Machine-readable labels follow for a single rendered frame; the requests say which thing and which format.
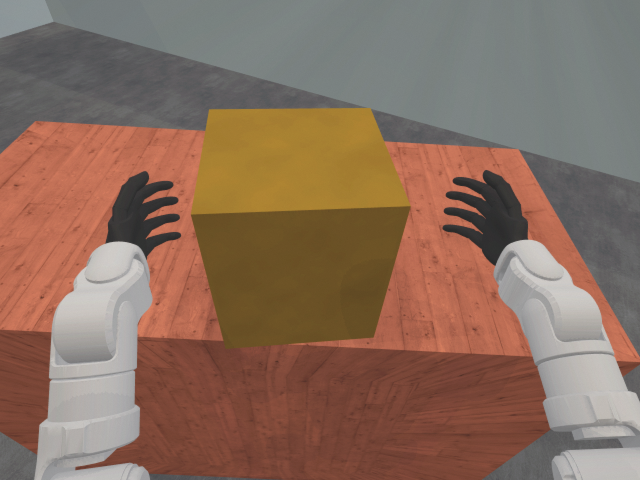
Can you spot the robot right forearm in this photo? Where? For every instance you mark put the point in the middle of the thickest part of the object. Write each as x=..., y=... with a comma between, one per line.
x=586, y=393

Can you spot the left robot hand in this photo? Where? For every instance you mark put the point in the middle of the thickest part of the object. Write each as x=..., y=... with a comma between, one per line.
x=128, y=214

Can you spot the pedestal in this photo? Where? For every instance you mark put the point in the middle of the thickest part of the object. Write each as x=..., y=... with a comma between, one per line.
x=446, y=390

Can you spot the right robot upper arm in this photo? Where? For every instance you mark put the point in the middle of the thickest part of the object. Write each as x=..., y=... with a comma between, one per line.
x=597, y=464

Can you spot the right robot hand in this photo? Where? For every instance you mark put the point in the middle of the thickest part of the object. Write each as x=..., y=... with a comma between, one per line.
x=504, y=223

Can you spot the robot left forearm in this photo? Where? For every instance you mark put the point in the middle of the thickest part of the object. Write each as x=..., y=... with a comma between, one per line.
x=91, y=409

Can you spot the carton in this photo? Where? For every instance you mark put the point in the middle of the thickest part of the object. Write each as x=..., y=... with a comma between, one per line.
x=299, y=215

